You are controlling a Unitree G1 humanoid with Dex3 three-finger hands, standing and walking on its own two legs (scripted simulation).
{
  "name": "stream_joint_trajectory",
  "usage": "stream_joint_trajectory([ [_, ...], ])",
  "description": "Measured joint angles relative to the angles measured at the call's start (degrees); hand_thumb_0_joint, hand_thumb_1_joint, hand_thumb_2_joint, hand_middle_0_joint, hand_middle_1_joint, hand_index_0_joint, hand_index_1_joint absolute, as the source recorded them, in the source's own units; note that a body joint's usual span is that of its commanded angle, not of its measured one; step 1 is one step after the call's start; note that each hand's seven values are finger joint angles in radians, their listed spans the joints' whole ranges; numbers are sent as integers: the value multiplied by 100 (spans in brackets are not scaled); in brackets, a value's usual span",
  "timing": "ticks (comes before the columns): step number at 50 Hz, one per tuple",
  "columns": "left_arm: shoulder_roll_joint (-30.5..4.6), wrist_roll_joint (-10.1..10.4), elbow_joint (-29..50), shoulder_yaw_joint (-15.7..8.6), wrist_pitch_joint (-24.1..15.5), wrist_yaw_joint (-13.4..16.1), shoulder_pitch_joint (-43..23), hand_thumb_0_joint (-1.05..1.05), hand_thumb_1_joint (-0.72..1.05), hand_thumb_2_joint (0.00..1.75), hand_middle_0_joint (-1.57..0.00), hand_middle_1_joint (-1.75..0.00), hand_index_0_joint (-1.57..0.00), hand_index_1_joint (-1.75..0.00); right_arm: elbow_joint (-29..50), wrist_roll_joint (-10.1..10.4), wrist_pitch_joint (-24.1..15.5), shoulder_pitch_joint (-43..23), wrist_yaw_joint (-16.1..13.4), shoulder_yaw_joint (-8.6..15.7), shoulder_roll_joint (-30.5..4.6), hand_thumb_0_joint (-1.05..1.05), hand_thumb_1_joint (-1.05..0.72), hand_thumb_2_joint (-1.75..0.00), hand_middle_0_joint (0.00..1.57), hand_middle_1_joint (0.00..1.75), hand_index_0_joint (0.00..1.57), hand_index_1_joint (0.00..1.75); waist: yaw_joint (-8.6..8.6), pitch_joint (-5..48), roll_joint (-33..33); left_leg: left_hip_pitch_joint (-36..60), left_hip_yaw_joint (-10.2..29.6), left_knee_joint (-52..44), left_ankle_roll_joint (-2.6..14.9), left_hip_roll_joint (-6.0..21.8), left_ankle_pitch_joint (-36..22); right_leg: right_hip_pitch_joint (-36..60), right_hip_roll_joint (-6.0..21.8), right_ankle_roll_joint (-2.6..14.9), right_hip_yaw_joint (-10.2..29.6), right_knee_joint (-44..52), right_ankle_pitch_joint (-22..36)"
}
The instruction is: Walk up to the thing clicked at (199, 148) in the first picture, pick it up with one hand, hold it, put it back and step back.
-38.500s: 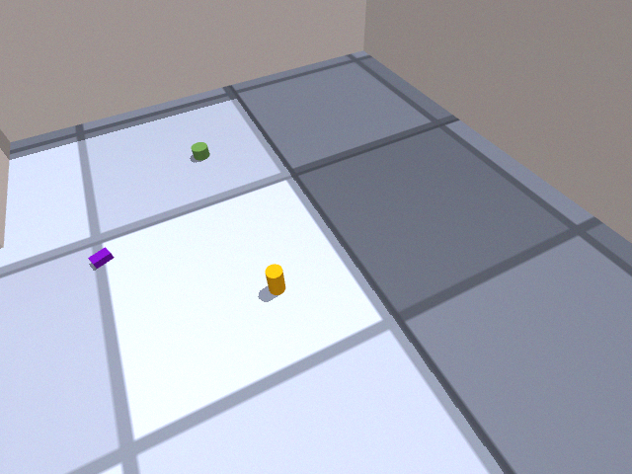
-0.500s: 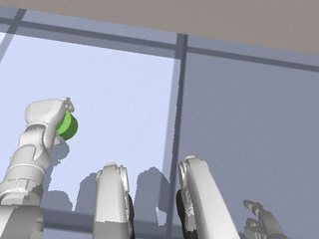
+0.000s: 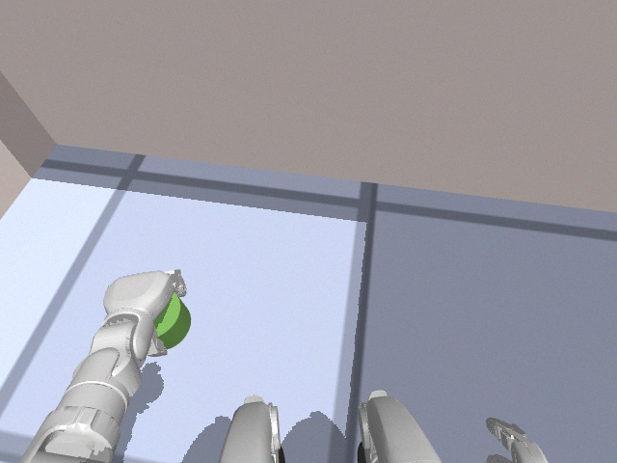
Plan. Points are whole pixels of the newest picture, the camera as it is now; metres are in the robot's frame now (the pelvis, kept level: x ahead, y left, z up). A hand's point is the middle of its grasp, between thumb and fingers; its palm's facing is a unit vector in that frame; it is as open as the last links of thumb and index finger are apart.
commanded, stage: lift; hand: left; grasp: from above
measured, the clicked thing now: (158, 318) +0.36 +0.24 -0.10
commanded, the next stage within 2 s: hold in 0.48 s
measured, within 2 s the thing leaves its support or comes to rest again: neither
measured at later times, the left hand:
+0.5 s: hand (144, 285) +0.37 +0.22 +0.01, palm faces -0.44 -0.07 -0.89, open 10.5 cm
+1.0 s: hand (130, 260) +0.38 +0.23 +0.05, palm faces -0.45 -0.05 -0.89, open 10.5 cm
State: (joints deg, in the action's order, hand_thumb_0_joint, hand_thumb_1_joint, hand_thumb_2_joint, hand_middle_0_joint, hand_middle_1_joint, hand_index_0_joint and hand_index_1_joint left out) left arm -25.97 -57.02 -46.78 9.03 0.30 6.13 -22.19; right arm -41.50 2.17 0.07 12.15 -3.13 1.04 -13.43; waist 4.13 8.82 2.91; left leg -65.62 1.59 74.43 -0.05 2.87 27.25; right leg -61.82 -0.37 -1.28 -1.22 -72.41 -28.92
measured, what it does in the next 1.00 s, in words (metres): rises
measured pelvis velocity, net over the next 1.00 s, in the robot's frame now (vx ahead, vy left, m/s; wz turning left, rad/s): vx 0.06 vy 0.00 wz -0.01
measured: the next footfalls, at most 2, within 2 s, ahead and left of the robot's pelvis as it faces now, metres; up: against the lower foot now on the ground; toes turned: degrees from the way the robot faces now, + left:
none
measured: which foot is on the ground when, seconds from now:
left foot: down 0.00-1.00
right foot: down 0.00-1.00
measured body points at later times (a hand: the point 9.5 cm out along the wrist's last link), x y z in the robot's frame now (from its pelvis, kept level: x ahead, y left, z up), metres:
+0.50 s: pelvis +0.04 +0.00 +0.08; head +0.09 +0.00 +0.53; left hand +0.38 +0.23 +0.06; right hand +0.12 -0.27 -0.04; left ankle +0.08 +0.12 -0.62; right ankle +0.06 -0.14 -0.62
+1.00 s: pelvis +0.06 +0.00 +0.11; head +0.09 -0.01 +0.56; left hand +0.40 +0.23 +0.10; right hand +0.17 -0.26 -0.01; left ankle +0.08 +0.12 -0.62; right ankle +0.06 -0.14 -0.62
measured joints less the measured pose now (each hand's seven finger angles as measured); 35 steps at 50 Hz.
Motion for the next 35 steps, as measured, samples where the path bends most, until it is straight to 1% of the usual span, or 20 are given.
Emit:
stream_joint_trajectory([
  [8,247,-61,-294,118,-3,222,47,0,-4,56,-54,-72,-59,-68,-73,-16,-81,161,-23,66,-41,1,-91,-90,20,30,20,30,-25,-140,-32,1047,-115,-982,1,-1,-244,991,5,2,82,952,265],
  [15,389,-90,-400,114,102,345,43,0,-5,55,-55,-71,-60,-67,-115,-29,-35,235,11,110,-55,1,-91,-90,20,30,20,30,-26,-279,-78,1812,-199,-1718,0,-24,-442,1718,29,-2,142,1661,472],
  [25,444,12,-337,177,182,253,147,0,-5,54,-56,-70,-62,-66,-94,-5,19,285,35,159,-56,1,-90,-90,20,30,20,30,-70,-416,-68,2729,-287,-2622,17,-66,-694,2604,69,-25,203,2552,737],
  [31,450,4,-275,211,145,179,225,0,-5,54,-56,-70,-61,-66,-81,13,48,272,46,178,-50,1,-90,-90,20,30,20,30,-113,-429,-87,3154,-331,-3016,24,-95,-786,3011,97,-34,235,2932,832],
  [35,436,-58,-250,246,113,97,245,0,-4,54,-56,-70,-61,-67,-66,27,73,251,56,192,-55,1,-90,-90,20,30,20,30,-142,-433,-96,3387,-354,-3218,28,-110,-830,3234,111,-38,251,3124,876],
])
